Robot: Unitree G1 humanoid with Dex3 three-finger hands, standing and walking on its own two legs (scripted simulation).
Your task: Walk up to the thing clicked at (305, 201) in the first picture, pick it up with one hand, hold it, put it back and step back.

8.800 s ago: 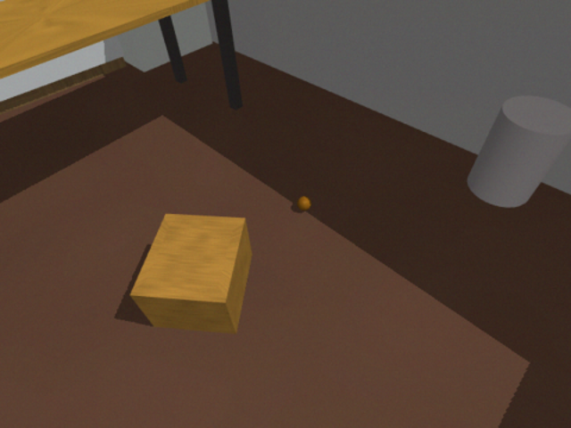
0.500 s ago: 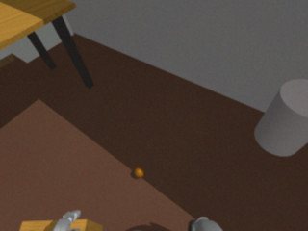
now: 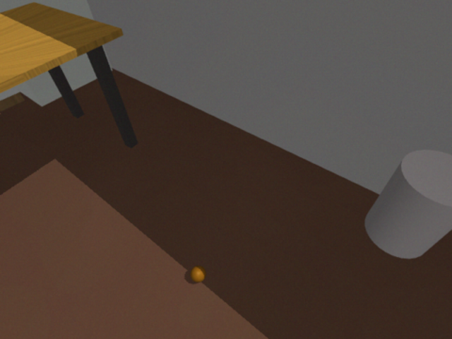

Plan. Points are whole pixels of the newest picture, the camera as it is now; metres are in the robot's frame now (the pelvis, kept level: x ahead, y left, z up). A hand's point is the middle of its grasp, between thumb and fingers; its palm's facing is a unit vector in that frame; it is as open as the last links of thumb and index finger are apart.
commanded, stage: walk up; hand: left
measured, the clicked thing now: (198, 273) +0.51 +0.20 -0.73
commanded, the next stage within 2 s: none
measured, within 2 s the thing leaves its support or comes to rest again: neither
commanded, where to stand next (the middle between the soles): +0.15 +0.00 m, yaw -5 degrees
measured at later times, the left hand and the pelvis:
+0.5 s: hand out of the picture +0.15 +0.23 -0.14, palm faces -0.01 -0.92 -0.40, open 7.3 cm; pelvis +0.08 -0.04 +0.00, yaw -1 degrees
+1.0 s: hand (138, 305) +0.23 +0.24 -0.16, palm faces -0.04 -0.93 -0.37, open 7.3 cm; pelvis +0.09 -0.02 -0.01, yaw -2 degrees
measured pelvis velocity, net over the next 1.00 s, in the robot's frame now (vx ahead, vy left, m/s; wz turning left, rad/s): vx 0.09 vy -0.02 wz -0.03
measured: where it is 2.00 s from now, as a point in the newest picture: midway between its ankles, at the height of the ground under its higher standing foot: outside the picture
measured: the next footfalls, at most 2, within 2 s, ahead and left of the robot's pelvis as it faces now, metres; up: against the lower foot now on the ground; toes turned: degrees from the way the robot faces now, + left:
left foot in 0.80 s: +0.17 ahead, +0.11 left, +0.00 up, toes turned -2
right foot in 1.10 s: +0.06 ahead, -0.13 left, +0.00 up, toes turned -4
